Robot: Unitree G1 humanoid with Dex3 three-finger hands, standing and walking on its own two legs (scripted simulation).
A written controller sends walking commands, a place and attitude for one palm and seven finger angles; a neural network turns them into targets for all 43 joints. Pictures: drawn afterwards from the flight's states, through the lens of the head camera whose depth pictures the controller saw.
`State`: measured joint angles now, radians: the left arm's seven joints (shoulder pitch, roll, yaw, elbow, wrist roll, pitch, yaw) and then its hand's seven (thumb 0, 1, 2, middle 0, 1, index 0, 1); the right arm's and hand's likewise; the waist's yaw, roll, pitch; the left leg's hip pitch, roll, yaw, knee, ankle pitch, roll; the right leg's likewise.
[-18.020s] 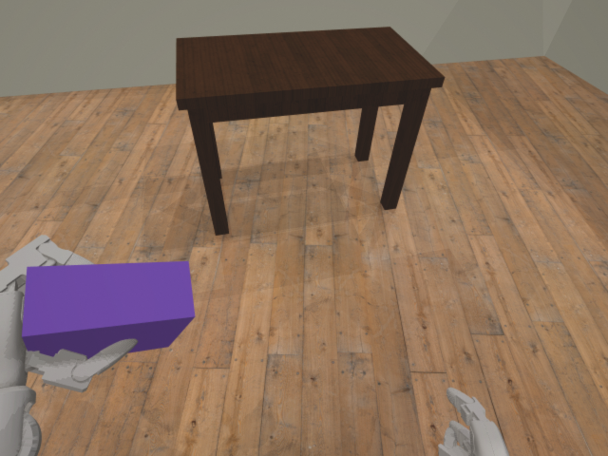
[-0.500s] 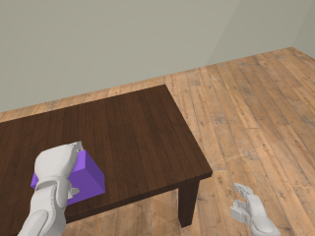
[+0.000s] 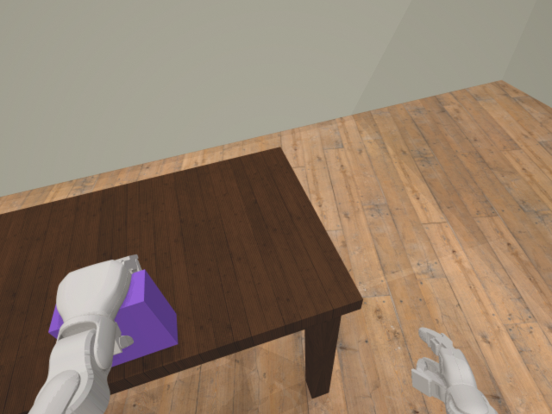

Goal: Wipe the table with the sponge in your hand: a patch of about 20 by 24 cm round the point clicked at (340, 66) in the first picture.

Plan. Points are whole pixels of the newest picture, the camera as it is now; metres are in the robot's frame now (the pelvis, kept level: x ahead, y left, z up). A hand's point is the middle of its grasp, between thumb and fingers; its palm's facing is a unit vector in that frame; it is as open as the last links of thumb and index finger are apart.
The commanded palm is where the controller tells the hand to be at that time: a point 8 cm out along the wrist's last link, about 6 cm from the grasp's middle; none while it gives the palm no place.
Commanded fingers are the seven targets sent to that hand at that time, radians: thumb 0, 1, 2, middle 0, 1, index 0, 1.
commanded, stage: move the sponge above the wiping area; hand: left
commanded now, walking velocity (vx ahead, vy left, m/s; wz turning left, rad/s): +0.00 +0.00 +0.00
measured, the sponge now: (127, 329) +0.22 +0.28 -0.02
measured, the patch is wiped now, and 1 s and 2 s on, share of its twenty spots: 0.00 0.00 0.00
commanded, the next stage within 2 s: lower the sponge onto the table in 0.78 s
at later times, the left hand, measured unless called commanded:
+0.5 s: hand (119, 301) +0.24 +0.29 +0.03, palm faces -0.04 -0.09 -1.00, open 9.7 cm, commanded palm +0.22 +0.28 +0.09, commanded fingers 0.00 0.10 1.30 -1.20 -1.60 -1.20 -1.60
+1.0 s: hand (123, 303) +0.24 +0.28 +0.03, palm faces -0.07 -0.10 -0.99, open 9.7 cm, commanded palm +0.22 +0.28 +0.09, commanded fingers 0.00 0.10 1.30 -1.20 -1.60 -1.20 -1.60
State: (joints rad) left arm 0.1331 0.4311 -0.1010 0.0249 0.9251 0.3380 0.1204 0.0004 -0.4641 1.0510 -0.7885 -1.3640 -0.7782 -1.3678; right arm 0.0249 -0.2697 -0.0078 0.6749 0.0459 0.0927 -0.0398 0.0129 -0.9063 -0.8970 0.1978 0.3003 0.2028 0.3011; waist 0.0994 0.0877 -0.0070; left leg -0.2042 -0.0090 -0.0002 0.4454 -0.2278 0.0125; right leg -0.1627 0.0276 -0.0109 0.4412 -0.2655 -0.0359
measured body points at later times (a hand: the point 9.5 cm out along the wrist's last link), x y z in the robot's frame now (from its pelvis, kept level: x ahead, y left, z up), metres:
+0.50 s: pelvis +0.00 +0.01 +0.00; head +0.01 -0.03 +0.45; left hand +0.24 +0.29 +0.08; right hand +0.22 -0.22 -0.10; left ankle +0.01 +0.11 -0.74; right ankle -0.02 -0.10 -0.74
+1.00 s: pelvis +0.00 +0.00 +0.00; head +0.00 -0.03 +0.45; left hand +0.24 +0.28 +0.08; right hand +0.24 -0.21 -0.09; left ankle +0.01 +0.11 -0.74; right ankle -0.02 -0.10 -0.74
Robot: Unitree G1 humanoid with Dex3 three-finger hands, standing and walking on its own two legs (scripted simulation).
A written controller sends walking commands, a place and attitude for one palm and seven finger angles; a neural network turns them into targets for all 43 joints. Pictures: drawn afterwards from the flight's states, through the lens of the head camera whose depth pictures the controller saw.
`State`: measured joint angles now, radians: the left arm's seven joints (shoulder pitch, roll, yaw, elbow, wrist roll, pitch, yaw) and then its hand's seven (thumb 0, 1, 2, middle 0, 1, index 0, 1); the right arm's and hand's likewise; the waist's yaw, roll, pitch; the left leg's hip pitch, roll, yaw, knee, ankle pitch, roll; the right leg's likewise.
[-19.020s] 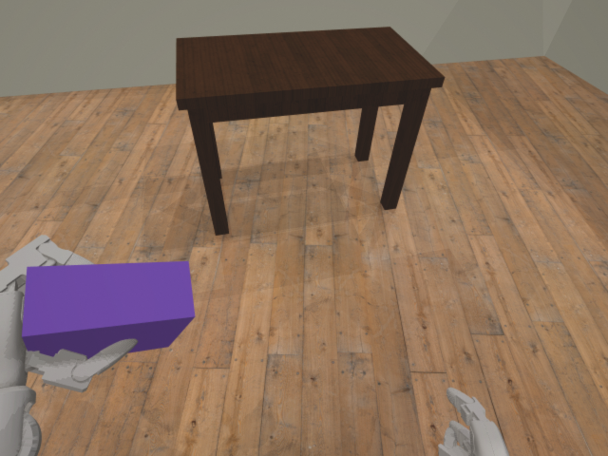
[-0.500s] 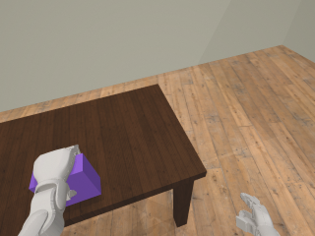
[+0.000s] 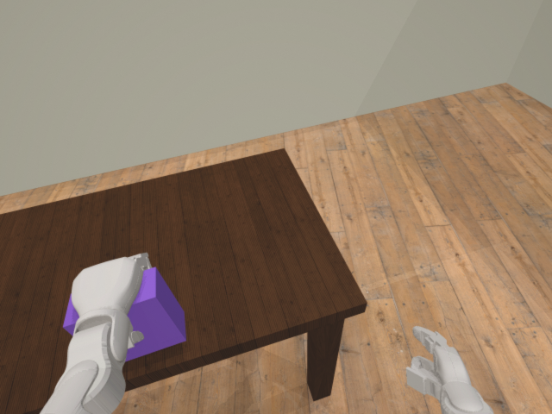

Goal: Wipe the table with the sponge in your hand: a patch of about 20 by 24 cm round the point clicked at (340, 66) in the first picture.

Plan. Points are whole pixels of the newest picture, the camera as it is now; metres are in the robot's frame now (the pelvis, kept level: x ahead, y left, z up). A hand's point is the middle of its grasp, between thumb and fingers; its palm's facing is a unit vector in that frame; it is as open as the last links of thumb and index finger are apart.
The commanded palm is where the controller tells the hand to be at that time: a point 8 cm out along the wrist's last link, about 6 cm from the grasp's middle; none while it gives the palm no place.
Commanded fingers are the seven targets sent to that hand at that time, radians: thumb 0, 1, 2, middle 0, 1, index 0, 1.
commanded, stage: lower the sponge onto the table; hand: left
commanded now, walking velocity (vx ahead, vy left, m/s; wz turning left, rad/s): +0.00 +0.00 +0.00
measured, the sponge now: (137, 325) +0.23 +0.27 -0.02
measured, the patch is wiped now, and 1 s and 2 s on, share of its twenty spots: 0.00 0.00 0.15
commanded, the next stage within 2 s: wipe forward along the first lane in 1.26 s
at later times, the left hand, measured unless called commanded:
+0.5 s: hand (125, 317) +0.23 +0.27 +0.02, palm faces -0.08 -0.10 -0.99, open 9.6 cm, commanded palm +0.21 +0.27 +0.08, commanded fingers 0.00 0.10 1.30 -1.20 -1.60 -1.20 -1.60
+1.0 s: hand (132, 318) +0.23 +0.27 +0.00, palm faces -0.08 -0.09 -0.99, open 9.6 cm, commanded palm +0.22 +0.27 +0.06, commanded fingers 0.00 0.10 1.30 -1.20 -1.60 -1.20 -1.60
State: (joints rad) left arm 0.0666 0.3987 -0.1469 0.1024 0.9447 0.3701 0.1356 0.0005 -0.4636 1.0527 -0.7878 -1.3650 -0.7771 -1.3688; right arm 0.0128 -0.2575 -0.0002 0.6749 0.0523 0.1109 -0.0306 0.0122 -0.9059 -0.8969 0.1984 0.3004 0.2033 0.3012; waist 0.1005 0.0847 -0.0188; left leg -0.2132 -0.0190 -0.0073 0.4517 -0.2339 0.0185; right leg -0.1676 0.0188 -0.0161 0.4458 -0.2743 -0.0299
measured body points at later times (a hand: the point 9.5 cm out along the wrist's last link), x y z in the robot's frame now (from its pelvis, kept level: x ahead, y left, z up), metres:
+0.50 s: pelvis +0.00 -0.01 +0.00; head +0.00 -0.04 +0.45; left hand +0.23 +0.27 +0.07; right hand +0.22 -0.24 -0.09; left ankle +0.00 +0.11 -0.74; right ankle -0.02 -0.10 -0.74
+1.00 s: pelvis -0.01 +0.00 +0.00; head -0.01 -0.03 +0.44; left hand +0.23 +0.27 +0.05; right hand +0.20 -0.23 -0.10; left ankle +0.00 +0.11 -0.74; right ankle -0.02 -0.10 -0.74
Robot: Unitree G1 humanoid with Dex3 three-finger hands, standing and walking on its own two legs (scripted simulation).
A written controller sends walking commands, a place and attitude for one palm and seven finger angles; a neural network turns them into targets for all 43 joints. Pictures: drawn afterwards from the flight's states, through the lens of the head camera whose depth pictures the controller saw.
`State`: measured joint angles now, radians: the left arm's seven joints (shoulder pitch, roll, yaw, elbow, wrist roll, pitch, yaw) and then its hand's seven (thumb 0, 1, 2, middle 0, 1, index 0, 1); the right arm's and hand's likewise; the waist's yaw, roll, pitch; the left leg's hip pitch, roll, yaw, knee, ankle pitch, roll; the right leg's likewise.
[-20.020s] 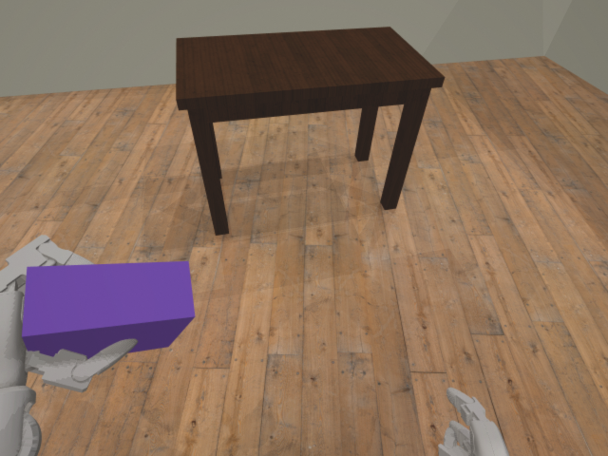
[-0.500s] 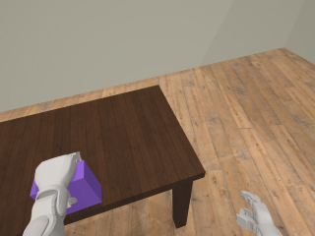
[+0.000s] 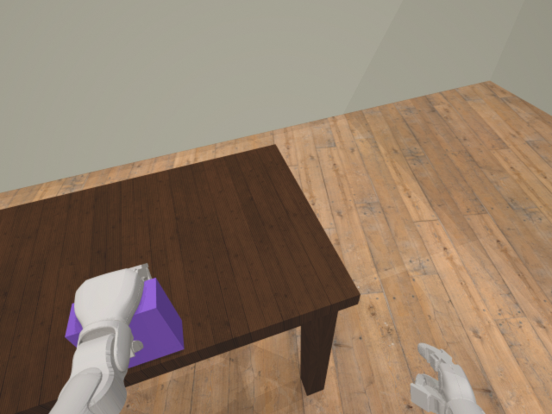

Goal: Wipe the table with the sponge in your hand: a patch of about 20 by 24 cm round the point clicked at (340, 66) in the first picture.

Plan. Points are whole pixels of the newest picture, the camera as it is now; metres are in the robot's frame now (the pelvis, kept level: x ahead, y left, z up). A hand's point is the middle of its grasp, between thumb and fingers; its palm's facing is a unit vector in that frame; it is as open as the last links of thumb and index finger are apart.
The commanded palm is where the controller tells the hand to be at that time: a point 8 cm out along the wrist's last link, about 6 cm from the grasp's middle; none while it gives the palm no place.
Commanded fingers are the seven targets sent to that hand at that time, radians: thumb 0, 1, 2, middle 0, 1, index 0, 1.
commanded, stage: lower the sponge onto the table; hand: left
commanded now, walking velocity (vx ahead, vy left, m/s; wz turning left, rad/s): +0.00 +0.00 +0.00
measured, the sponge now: (136, 334) +0.23 +0.27 -0.05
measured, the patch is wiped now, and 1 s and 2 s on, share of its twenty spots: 0.00 0.15 0.55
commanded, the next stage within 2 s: wipe forward along the first lane in 0.26 s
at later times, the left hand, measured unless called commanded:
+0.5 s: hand (130, 309) +0.25 +0.28 -0.01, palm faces -0.09 -0.06 -0.99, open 9.6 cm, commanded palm +0.24 +0.28 +0.04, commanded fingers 0.00 0.10 1.30 -1.20 -1.60 -1.20 -1.60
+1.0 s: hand (131, 281) +0.30 +0.30 -0.01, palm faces -0.13 +0.00 -0.99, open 9.7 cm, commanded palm +0.30 +0.31 +0.02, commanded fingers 0.00 0.10 1.30 -1.20 -1.60 -1.20 -1.60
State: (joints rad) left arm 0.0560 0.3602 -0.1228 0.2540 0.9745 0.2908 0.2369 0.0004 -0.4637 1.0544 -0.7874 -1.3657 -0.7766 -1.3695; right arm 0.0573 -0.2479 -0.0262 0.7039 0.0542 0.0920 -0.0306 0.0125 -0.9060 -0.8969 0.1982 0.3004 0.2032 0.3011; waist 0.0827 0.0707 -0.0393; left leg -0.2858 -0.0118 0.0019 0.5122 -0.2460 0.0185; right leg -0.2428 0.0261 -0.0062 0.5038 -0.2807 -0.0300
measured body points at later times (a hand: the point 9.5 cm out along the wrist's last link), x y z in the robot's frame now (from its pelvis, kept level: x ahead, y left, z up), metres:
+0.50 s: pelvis +0.00 -0.01 +0.00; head +0.01 -0.03 +0.44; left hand +0.25 +0.28 +0.05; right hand +0.21 -0.23 -0.11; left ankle +0.01 +0.11 -0.74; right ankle -0.01 -0.10 -0.74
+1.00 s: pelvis -0.01 -0.02 -0.02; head +0.02 -0.05 +0.43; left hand +0.31 +0.30 +0.05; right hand +0.13 -0.28 -0.15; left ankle +0.01 +0.11 -0.74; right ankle -0.01 -0.10 -0.74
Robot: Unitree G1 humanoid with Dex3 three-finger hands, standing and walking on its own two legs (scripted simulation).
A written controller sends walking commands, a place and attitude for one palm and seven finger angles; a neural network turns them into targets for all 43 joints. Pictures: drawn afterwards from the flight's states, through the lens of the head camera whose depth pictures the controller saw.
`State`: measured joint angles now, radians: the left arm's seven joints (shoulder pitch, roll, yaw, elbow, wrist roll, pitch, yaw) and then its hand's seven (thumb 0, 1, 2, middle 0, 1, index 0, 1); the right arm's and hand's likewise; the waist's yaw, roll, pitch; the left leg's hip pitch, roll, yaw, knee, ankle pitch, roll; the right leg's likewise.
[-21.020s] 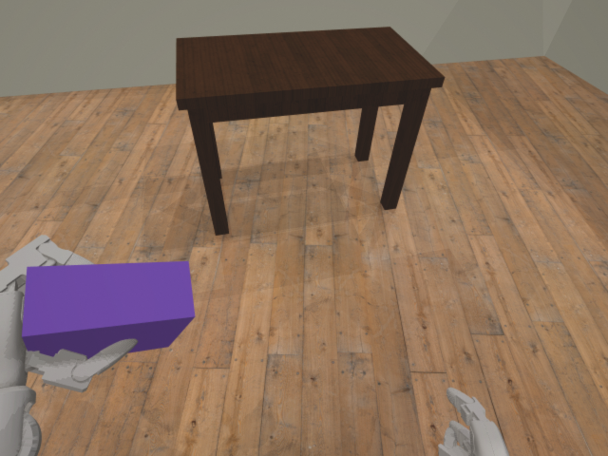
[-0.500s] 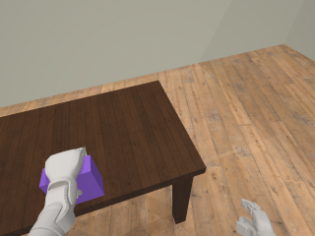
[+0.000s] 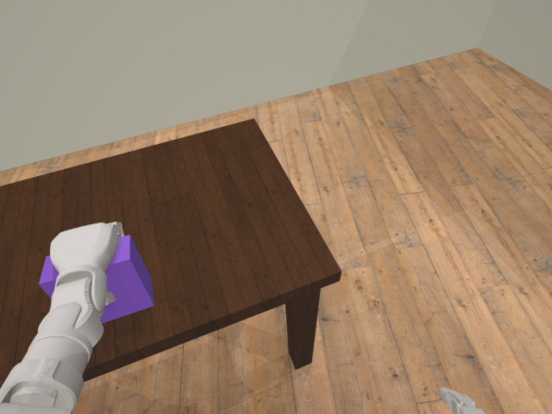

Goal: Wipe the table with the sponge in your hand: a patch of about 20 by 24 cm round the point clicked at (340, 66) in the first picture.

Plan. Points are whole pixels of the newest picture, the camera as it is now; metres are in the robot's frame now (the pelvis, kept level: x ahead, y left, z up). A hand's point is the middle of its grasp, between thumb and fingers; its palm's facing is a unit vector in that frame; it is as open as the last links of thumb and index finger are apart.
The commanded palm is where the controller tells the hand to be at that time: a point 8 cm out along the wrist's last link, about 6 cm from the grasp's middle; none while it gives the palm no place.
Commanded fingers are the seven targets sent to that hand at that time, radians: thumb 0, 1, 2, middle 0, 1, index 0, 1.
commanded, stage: wipe forward along the first lane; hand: left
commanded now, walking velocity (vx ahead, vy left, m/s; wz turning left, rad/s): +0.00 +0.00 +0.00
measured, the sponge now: (109, 291) +0.31 +0.32 -0.04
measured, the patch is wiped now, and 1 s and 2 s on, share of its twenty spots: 0.15 0.55 0.70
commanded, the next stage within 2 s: slide across to the middle lane in 0.98 s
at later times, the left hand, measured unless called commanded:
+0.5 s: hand (91, 239) +0.37 +0.35 +0.01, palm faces -0.16 +0.03 -0.99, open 9.8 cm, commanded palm +0.37 +0.35 +0.04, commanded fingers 0.00 0.10 1.30 -1.20 -1.60 -1.20 -1.60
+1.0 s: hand (86, 220) +0.42 +0.38 +0.01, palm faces -0.15 +0.03 -0.99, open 9.7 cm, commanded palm +0.42 +0.37 +0.04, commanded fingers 0.00 0.10 1.30 -1.20 -1.60 -1.20 -1.60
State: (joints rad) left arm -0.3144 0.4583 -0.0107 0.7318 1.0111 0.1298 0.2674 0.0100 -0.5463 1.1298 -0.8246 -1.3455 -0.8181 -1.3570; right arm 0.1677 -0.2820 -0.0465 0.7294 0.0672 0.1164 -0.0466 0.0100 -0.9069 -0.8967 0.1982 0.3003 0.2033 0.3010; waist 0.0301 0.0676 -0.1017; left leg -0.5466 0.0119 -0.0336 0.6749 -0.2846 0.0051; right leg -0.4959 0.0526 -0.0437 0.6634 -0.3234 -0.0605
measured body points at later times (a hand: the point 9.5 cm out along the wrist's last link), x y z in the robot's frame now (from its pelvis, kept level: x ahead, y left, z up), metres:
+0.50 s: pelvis -0.02 +0.00 -0.01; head +0.05 -0.01 +0.43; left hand +0.38 +0.35 +0.07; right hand +0.07 -0.28 -0.15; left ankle +0.03 +0.13 -0.72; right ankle +0.00 -0.08 -0.72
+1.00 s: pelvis -0.01 +0.03 -0.02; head +0.08 +0.04 +0.42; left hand +0.42 +0.38 +0.06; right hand +0.07 -0.24 -0.15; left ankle +0.03 +0.13 -0.72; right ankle +0.00 -0.08 -0.72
